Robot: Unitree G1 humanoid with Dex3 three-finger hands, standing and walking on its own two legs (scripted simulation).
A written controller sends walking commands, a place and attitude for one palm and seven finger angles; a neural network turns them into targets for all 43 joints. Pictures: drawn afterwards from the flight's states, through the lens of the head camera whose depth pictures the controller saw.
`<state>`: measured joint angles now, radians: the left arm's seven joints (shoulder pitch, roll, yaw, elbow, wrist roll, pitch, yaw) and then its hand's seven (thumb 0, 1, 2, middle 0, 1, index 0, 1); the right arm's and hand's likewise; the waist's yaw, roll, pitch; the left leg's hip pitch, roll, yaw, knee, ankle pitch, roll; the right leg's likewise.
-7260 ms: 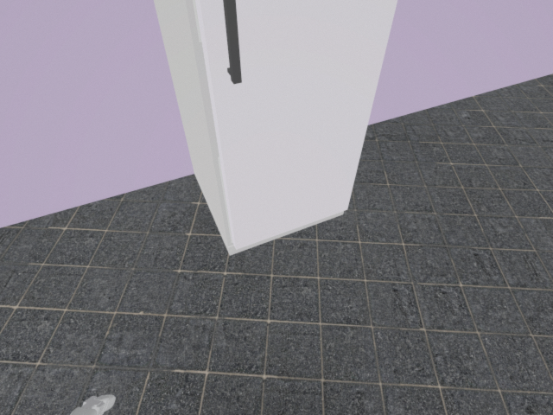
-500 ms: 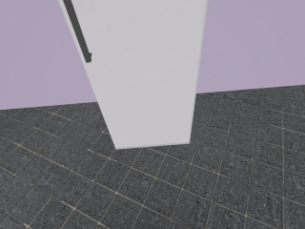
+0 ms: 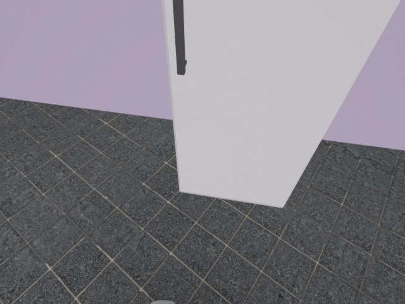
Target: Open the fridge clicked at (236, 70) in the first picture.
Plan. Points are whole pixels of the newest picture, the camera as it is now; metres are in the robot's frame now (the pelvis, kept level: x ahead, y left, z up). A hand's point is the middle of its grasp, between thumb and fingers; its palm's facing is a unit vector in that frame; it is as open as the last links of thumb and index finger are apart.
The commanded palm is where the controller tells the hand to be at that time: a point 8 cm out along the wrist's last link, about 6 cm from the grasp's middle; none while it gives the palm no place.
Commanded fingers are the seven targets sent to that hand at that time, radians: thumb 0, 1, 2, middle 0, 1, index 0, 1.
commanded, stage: take the last steps up to it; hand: left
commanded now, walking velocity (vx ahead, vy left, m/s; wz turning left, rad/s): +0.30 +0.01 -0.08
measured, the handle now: (180, 17) +0.71 +0.18 +0.22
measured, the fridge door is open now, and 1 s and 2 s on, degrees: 0 0 0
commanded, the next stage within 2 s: come to a stop and stand still in 0.46 s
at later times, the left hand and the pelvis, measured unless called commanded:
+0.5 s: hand (146, 225) +0.31 +0.20 -0.15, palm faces -0.09 -0.97 -0.21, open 7.4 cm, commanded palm none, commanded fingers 0.00 0.90 0.90 -0.20 -0.30 -0.20 -0.30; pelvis +0.17 +0.03 +0.00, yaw -4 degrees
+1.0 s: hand (139, 234) +0.30 +0.22 -0.19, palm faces +0.01 -0.98 -0.21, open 7.3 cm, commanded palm none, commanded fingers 0.00 0.90 0.90 -0.20 -0.30 -0.20 -0.30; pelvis +0.22 +0.04 -0.01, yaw -4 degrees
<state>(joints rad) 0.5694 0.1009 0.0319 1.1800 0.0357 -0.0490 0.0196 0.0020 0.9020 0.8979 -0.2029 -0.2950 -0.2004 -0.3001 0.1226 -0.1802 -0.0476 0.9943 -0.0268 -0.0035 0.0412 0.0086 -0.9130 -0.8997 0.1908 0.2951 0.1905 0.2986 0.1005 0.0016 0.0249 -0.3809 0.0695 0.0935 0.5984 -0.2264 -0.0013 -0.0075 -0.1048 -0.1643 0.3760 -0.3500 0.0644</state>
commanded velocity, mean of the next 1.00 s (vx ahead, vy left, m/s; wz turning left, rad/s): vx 0.03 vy -0.01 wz -0.03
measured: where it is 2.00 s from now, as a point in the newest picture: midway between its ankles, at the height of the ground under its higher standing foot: outside the picture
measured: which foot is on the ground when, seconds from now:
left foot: up 0.00-0.00, down 0.02-0.56, up 0.58-0.94, down 0.96-1.00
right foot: down 0.00-0.02, up 0.04-0.54, down 0.56-0.96, up 0.98-1.00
